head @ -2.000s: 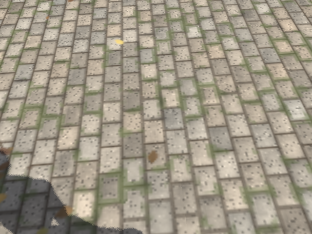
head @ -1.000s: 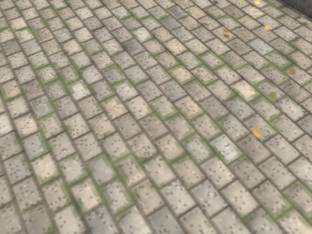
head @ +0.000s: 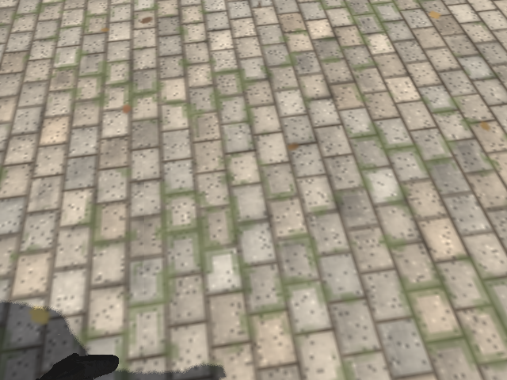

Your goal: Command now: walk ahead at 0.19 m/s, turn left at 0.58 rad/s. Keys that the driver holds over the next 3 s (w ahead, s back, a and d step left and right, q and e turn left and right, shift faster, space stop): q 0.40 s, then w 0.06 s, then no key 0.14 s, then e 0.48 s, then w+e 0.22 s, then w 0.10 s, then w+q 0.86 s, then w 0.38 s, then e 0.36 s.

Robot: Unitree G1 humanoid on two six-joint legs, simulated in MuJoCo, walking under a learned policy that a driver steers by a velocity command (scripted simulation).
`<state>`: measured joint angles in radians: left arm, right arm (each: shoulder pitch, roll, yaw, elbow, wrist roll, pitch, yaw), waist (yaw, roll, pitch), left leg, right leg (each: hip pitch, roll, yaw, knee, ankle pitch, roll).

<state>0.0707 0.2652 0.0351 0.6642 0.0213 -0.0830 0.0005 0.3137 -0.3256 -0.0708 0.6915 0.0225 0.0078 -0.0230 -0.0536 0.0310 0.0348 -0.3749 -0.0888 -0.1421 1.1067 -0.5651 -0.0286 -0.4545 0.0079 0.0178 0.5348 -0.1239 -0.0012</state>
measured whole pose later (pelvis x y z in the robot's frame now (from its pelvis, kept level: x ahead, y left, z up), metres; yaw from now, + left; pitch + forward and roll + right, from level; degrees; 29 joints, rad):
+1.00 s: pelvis +0.12 +0.03 +0.00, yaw +11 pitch +2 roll +1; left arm 0.11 0.31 0.07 0.77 -0.02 0.02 0.00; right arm 0.22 -0.28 -0.08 0.65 -0.02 0.03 -0.05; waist 0.00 -0.03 0.03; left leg -0.26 -0.01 0.09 0.59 -0.36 0.02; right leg -0.40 0.01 0.11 0.66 -0.27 0.01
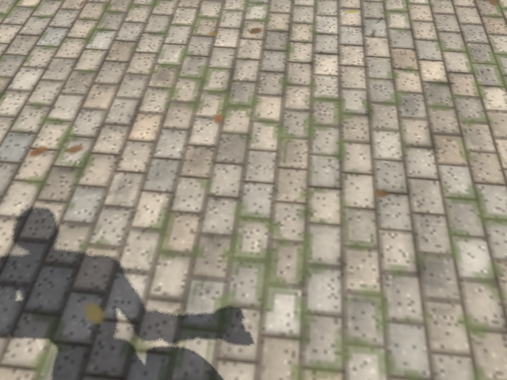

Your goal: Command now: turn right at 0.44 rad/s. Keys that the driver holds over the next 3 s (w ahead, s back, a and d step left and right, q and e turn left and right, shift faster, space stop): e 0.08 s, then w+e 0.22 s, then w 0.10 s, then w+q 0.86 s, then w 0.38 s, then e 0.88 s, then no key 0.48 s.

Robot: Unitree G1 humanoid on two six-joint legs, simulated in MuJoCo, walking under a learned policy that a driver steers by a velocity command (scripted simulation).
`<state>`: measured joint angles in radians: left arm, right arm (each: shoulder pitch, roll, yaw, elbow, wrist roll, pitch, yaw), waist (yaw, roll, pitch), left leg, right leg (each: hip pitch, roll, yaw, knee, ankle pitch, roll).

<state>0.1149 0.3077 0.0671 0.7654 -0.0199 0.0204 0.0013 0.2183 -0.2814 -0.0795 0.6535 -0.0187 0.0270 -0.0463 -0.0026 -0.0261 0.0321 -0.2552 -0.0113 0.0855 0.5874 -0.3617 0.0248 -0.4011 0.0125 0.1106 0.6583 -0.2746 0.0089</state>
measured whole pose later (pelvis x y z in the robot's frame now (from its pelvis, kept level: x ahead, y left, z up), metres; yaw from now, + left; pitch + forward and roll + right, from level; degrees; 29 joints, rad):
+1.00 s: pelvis +0.37 -0.10 +0.02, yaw -1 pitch +1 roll +1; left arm 0.18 0.30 0.03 0.67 0.01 -0.10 0.00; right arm 0.30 -0.28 -0.06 0.71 0.01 -0.06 0.02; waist -0.03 -0.03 0.04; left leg -0.24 -0.13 -0.06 0.37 -0.14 0.10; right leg -0.62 -0.10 0.09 1.05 -0.28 0.04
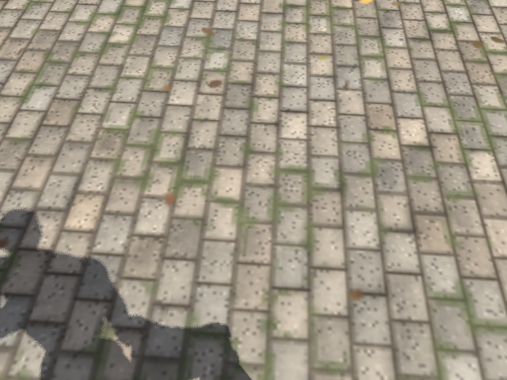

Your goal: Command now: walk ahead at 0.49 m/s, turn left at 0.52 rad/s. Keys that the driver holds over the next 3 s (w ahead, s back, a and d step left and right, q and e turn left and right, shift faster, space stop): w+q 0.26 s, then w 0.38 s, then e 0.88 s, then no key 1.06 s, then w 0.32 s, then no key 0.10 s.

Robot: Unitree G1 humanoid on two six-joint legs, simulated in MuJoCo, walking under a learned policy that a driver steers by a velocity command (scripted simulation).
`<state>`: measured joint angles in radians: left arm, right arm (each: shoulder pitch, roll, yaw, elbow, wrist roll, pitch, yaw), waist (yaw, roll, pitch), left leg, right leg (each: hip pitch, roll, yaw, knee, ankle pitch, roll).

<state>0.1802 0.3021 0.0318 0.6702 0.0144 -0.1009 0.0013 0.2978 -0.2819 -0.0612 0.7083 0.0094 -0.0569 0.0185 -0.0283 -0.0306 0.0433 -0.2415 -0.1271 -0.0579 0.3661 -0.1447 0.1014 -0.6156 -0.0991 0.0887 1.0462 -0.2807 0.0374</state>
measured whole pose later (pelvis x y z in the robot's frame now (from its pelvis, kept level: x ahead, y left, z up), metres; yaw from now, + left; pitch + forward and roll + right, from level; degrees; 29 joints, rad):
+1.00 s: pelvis +0.46 +0.05 +0.00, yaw +7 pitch +1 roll +1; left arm 0.22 0.31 0.08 0.75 -0.01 0.03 0.03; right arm 0.16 -0.26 -0.05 0.77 -0.03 -0.05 0.00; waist 0.00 -0.04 0.06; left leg -0.24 0.01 0.15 0.36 -0.14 0.05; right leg -0.59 -0.07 0.02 0.98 -0.29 0.08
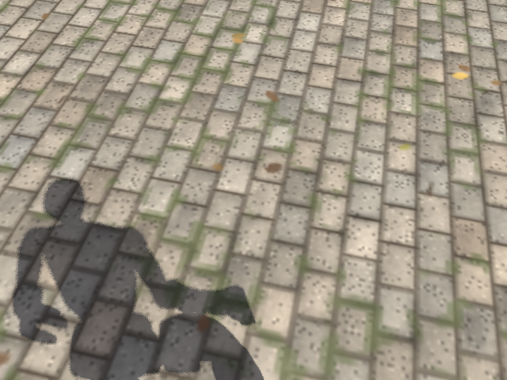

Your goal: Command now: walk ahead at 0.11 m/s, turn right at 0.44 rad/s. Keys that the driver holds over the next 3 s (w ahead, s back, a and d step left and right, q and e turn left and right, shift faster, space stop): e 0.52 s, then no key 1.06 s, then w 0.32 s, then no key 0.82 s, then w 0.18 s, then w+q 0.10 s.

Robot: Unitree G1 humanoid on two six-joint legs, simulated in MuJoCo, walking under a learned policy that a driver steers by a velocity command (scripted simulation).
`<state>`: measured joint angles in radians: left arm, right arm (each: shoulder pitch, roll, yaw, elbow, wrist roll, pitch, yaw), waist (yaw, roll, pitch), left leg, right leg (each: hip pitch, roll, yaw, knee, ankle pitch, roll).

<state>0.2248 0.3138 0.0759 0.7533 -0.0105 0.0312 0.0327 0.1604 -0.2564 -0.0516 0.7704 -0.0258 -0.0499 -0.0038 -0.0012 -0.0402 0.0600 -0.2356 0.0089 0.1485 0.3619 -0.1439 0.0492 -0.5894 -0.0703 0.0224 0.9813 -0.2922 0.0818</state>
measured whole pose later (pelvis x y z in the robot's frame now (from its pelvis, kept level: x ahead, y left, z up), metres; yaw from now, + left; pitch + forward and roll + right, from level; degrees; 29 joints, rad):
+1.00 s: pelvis +0.06 -0.02 -0.01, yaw -24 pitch +0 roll +0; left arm 0.20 0.28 0.05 0.73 0.00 0.05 0.03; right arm 0.14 -0.24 -0.03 0.84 0.00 -0.01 0.00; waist -0.02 -0.01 0.05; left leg -0.24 0.01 -0.02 0.50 -0.25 -0.02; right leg -0.18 0.00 0.07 0.46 -0.26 0.03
